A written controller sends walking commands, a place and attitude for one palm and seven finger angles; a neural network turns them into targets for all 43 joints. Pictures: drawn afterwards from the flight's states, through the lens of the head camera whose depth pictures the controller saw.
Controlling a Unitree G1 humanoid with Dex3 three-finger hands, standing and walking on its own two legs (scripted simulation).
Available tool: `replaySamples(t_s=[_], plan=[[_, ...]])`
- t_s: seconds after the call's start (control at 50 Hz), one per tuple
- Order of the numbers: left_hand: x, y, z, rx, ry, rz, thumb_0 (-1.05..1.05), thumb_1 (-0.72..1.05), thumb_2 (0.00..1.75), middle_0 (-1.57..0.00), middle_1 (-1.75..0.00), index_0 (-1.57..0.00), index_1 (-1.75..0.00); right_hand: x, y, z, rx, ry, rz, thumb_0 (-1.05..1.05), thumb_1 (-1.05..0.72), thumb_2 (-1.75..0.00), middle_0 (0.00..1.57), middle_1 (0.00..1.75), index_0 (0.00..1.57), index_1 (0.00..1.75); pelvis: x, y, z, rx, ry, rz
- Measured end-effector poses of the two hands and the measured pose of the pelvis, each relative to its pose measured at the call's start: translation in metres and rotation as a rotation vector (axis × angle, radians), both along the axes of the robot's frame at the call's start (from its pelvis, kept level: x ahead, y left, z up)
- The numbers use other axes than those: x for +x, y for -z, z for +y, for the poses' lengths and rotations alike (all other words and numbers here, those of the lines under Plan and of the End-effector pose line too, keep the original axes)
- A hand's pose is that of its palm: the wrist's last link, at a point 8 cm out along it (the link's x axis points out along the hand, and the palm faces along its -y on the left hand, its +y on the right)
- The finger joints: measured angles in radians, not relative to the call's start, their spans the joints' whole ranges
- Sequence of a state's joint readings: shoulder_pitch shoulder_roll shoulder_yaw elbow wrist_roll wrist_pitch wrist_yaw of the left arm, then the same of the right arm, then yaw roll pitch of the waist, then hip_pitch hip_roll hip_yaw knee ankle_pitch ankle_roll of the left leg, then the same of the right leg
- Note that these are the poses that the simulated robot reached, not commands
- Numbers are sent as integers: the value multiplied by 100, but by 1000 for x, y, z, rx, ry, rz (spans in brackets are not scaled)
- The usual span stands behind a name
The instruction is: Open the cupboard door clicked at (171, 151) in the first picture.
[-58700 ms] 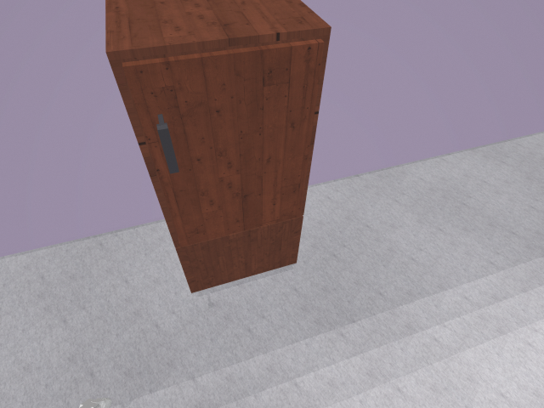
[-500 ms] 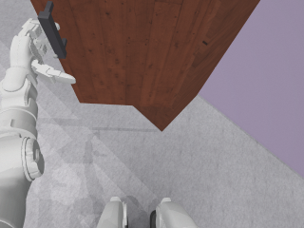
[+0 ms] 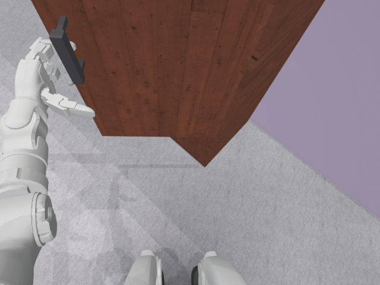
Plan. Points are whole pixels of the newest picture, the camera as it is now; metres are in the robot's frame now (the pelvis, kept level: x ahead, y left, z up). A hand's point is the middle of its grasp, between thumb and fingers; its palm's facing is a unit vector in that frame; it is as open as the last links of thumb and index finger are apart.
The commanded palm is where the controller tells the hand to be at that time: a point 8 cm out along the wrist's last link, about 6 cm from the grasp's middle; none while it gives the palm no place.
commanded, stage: draw the hand back to the body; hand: left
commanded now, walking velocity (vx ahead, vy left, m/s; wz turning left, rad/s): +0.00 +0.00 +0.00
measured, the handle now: (71, 52) +0.57 +0.22 +0.08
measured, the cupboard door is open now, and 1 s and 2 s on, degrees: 44 67 67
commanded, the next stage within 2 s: step back with the hand held close in 1.42 s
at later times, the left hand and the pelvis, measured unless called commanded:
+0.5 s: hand (47, 148) +0.34 +0.20 +0.11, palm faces +0.09 -0.96 -0.28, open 13.4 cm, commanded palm +0.30 +0.27 +0.16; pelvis +0.01 -0.01 +0.05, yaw -1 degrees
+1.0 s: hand out of the picture +0.21 +0.24 +0.22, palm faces +0.45 -0.81 -0.38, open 8.9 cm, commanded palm +0.15 +0.27 +0.24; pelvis +0.01 -0.03 +0.08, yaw +1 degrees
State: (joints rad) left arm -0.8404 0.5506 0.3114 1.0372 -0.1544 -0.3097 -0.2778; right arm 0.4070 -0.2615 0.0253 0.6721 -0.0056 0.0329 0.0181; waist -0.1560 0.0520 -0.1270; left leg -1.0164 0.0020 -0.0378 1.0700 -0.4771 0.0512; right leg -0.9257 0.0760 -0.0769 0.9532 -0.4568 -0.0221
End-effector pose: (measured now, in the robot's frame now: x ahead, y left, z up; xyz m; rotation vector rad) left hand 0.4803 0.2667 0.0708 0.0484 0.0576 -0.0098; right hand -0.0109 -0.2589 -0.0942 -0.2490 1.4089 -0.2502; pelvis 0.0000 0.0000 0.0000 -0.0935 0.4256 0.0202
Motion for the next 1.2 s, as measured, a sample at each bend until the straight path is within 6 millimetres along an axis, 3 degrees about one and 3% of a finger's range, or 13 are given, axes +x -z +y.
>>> replaySamples(t_s=[0.12, 0.18, 0.36, 0.44, 0.5, 0.58, 0.64, 0.7, 0.84, 1.08, 1.2], plan=[[-46, -13, -6, 4, 36, 29, -1, -49, 30, -10, -114, -22, -115, 31, -16, 10, 47, 13, -124, 1, -91, -90, 20, 30, 21, 30, 17, -22, 2, 15, 13, -77], [-66, -25, -11, -6, 48, -3, -1, -49, 30, -16, -115, -21, -115, 58, -22, 11, 48, -11, -219, 1, -91, -90, 20, 30, 21, 30, 21, -28, 2, 22, 10, -124], [-116, -27, -22, -7, 70, 32, -1, -46, 31, -19, -107, -23, -110, 137, -49, 9, 35, -77, -531, 1, -91, -90, 20, 30, 20, 30, 16, -37, -1, 42, 27, -223], [-142, -41, -23, 176, 6, 70, -1, -39, 35, -21, -103, -25, -105, 158, -62, 11, 30, -85, -609, 1, -91, -90, 20, 30, 20, 30, 14, -45, -5, 57, 39, -260], [-165, -60, -13, 236, -111, 52, -1, -31, 38, -24, -101, -27, -101, 170, -71, 12, 30, -89, -645, 1, -91, -90, 20, 30, 20, 30, 13, -52, -9, 64, 36, -290], [-196, -104, 13, 274, -301, -49, -1, -18, 43, -26, -97, -28, -96, 181, -79, 13, 40, -123, -659, 1, -91, -90, 20, 30, 20, 30, 14, -60, -14, 71, 18, -337], [-218, -126, 27, 289, -402, -97, -1, -8, 48, -26, -92, -28, -91, 188, -81, 13, 55, -156, -662, 1, -90, -90, 20, 30, 20, 30, 13, -64, -17, 75, 2, -375], [-237, -128, 26, 291, -436, -82, -1, 2, 52, -25, -86, -27, -86, 192, -83, 12, 68, -180, -670, 1, -90, -90, 20, 30, 20, 30, 10, -68, -18, 81, -8, -410], [-273, -119, 1, 280, -402, -39, 0, 26, 62, -24, -71, -25, -72, 193, -91, 9, 71, -200, -702, 1, -90, -90, 20, 30, 21, 30, 6, -73, -24, 94, -3, -460], [-341, -179, 2, 446, -465, -187, 1, 67, 80, -22, -45, -23, -45, 195, -95, 9, 108, -216, -768, 2, -90, -90, 20, 30, 20, 30, 6, -77, -32, 92, 0, -502], [-352, -164, 5, 426, -509, -127, 1, 81, 86, -21, -35, -22, -36, 192, -87, 8, 108, -234, -732, 2, -90, -90, 20, 30, 20, 30, 1, -77, -34, 94, -15, -510]])
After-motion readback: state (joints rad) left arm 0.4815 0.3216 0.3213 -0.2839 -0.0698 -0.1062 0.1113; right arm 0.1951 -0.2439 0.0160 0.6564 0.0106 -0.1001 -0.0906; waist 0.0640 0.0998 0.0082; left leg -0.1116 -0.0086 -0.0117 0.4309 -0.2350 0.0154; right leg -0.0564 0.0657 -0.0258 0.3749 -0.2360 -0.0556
